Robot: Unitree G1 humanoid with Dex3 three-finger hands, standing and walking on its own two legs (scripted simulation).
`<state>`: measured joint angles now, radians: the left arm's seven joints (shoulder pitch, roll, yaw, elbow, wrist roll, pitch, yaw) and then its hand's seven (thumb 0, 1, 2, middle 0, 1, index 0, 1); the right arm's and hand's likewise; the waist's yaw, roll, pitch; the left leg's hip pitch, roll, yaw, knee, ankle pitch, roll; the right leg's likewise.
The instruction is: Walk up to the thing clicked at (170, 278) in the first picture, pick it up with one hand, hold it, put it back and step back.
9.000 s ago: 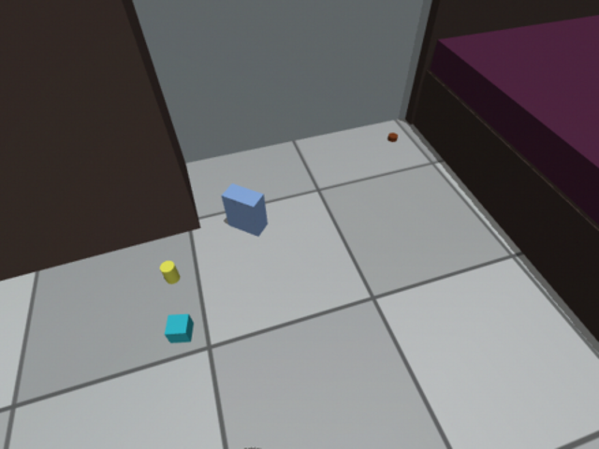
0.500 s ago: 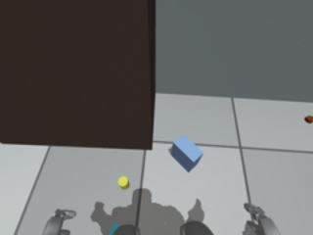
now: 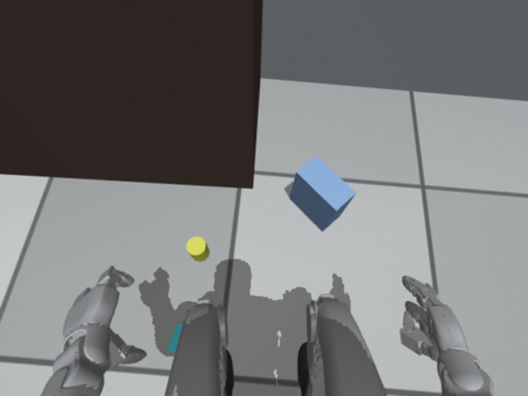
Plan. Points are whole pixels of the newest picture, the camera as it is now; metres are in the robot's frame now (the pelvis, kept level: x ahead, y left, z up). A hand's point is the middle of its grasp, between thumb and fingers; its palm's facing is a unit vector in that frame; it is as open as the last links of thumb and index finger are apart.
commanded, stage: rise first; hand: left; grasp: from above
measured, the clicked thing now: (198, 249) +0.46 +0.18 -0.53
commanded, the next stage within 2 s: none
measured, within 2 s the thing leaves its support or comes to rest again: neither
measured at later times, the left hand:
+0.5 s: hand (154, 278) +0.34 +0.24 -0.30, palm faces -0.49 -0.18 -0.85, open 14.0 cm
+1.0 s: hand (166, 265) +0.38 +0.23 -0.37, palm faces -0.47 +0.00 -0.89, open 14.0 cm
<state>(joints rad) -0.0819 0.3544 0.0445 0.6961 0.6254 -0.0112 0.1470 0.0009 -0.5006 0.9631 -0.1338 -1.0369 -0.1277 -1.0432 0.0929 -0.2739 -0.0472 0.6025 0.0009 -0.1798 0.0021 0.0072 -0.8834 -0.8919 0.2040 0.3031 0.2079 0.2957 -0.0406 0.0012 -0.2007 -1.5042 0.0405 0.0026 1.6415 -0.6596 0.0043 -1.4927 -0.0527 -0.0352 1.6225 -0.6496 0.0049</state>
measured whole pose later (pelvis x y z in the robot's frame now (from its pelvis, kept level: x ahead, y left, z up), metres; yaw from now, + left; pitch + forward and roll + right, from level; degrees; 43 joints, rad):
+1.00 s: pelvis -0.05 +0.00 -0.20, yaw -3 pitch +35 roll -5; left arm -0.80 0.54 0.02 1.32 1.22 -0.15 0.43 0.00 -0.51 1.00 -0.10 -0.99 -0.11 -0.99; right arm 0.12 -0.25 -0.03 0.78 -0.11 -0.08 0.10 0.00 -0.91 -0.90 0.20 0.30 0.21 0.30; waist -0.17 0.01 -0.11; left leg -2.22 0.05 -0.05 2.28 -0.68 0.03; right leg -2.18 -0.05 -0.05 2.22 -0.65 0.01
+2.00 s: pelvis -0.04 +0.00 -0.23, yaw -5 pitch +35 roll -5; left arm -0.90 0.62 0.07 1.43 1.26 -0.18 0.47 0.00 -0.51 0.99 -0.11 -1.03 -0.11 -1.02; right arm 0.16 -0.27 0.00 0.78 -0.15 -0.09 0.14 0.00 -0.91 -0.90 0.20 0.30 0.21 0.30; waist -0.22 0.00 -0.06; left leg -2.30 0.05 -0.08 2.39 -0.70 0.02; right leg -2.26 -0.04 -0.06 2.32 -0.67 0.00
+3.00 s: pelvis -0.05 +0.00 -0.23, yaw -5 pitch +34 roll -6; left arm -0.91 0.62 0.06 1.44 1.27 -0.19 0.45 0.00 -0.38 0.90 -0.28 -0.85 -0.25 -0.88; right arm 0.18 -0.28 0.01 0.78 -0.15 -0.10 0.14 0.00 -0.92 -0.90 0.20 0.30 0.21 0.30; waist -0.23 0.01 -0.08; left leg -2.29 0.04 -0.08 2.37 -0.68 0.02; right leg -2.25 -0.04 -0.07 2.30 -0.65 0.00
